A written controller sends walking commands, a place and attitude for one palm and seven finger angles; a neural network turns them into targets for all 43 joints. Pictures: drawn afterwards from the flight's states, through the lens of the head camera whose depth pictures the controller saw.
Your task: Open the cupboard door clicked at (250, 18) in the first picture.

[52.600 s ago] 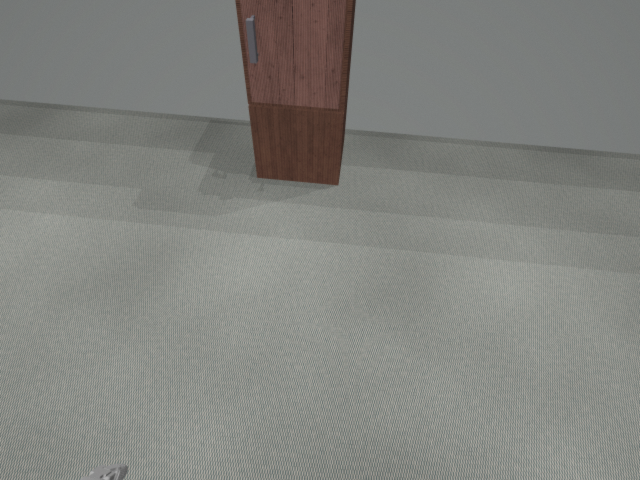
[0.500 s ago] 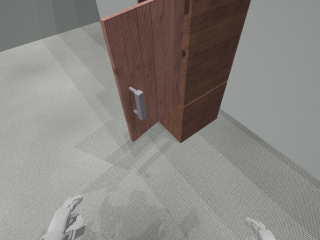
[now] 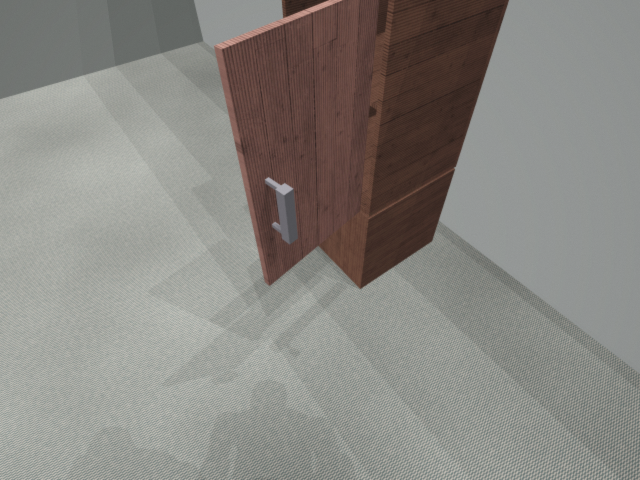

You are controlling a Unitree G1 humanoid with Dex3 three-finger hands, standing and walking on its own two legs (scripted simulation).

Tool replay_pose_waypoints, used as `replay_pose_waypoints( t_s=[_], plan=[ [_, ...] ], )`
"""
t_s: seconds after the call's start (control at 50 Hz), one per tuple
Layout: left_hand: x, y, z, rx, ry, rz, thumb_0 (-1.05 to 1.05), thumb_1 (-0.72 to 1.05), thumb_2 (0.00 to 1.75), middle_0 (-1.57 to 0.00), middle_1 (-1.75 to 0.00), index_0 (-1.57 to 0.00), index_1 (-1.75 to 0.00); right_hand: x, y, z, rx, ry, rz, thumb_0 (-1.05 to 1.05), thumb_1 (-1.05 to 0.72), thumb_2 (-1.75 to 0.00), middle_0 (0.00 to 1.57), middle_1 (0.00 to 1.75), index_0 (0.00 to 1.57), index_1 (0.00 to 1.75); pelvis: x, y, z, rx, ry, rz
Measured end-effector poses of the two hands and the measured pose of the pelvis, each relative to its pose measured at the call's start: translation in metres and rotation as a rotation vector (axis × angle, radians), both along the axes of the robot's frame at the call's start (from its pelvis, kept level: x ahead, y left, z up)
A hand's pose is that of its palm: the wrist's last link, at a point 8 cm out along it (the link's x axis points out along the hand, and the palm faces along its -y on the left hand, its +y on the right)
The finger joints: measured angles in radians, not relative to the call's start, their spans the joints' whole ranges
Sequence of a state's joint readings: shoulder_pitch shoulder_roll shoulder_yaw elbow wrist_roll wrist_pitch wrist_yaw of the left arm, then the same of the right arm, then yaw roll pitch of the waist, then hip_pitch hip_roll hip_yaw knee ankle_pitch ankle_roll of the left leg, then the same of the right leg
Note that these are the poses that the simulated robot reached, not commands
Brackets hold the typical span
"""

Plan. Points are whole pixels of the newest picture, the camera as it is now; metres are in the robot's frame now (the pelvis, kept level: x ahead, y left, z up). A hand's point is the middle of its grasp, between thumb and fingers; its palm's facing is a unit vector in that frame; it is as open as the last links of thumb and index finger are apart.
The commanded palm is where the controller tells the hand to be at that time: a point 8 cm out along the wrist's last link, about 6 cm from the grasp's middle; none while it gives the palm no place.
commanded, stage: let the arm hang, fingers relaxed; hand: left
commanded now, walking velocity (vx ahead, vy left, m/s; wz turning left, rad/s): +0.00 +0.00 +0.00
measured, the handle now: (280, 210) +0.62 +0.12 -0.09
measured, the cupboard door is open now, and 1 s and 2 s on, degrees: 100 100 100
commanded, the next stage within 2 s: look to check the result in 0.40 s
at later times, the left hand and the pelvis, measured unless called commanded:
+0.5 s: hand out of the picture +0.02 +0.18 -0.17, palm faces +0.01 -0.98 -0.20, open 7.3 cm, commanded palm none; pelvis +0.01 +0.00 +0.00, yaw -1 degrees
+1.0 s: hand out of the picture +0.05 +0.19 -0.17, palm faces +0.00 -0.97 -0.23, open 7.4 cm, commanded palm none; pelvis +0.03 +0.00 +0.00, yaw -1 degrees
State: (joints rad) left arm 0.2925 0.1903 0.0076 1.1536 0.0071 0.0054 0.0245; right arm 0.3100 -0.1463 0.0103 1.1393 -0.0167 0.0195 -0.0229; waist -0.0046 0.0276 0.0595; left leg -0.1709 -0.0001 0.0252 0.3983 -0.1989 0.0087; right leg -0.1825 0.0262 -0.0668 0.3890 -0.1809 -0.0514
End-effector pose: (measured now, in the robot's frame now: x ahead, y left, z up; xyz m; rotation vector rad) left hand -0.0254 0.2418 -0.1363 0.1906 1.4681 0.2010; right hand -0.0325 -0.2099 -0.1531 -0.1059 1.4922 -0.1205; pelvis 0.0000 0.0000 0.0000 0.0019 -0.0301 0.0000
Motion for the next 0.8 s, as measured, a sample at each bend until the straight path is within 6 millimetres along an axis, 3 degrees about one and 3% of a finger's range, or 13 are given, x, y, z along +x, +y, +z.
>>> replay_pose_waypoints(
  t_s=[0.22, 0.54, 0.8],
  plan=[
    [0.032, -0.02, -0.008, -0.056, -0.081, -0.026, 0.01, 0.91, 0.89, -0.2, -0.3, -0.2, -0.3, 0.005, 0.005, 0.001, -0.007, -0.035, -0.024, 0.0, -0.91, -0.9, 0.2, 0.3, 0.2, 0.3, 0.003, 0.003, 0.0, 0.003, 0.003, -0.011],
    [0.038, -0.012, -0.006, -0.045, -0.067, -0.024, 0.0, 0.91, 0.89, -0.2, -0.3, -0.2, -0.3, 0.018, 0.0, 0.004, -0.027, -0.034, -0.02, 0.0, -0.91, -0.9, 0.2, 0.3, 0.2, 0.3, 0.011, 0.005, 0.0, 0.001, 0.008, -0.01],
    [0.052, -0.006, -0.004, -0.028, -0.069, -0.031, 0.0, 0.91, 0.89, -0.2, -0.3, -0.2, -0.3, 0.045, -0.012, 0.005, -0.047, -0.064, 0.001, 0.0, -0.91, -0.9, 0.2, 0.3, 0.2, 0.3, 0.021, 0.004, 0.001, 0.003, 0.01, -0.009]
  ],
)
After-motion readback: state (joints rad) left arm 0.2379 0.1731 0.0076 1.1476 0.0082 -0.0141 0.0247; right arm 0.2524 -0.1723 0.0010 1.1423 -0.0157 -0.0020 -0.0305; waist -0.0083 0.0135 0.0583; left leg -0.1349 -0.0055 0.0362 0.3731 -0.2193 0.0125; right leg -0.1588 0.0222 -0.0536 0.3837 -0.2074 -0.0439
